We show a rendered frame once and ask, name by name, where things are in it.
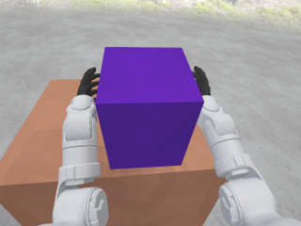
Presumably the robot left hand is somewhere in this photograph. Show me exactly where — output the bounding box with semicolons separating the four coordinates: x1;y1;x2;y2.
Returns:
76;67;101;102

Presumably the robot left forearm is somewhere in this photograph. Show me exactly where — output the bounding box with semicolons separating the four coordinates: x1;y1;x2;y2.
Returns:
52;94;101;223

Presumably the robot right upper arm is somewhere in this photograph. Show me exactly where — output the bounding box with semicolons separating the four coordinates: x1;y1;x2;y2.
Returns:
218;177;301;226

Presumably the carton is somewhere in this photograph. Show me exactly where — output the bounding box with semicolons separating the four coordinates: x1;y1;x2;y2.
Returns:
95;47;204;170

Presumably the robot right forearm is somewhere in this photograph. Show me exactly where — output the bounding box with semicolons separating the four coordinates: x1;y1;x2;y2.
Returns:
197;95;277;209

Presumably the robot right hand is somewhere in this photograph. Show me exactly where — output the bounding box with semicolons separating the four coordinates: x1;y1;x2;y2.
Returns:
192;66;212;96

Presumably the pedestal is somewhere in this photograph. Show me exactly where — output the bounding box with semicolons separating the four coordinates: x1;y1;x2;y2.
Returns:
0;79;229;226

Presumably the robot left upper arm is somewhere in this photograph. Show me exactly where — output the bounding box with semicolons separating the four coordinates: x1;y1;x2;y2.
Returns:
38;186;109;226

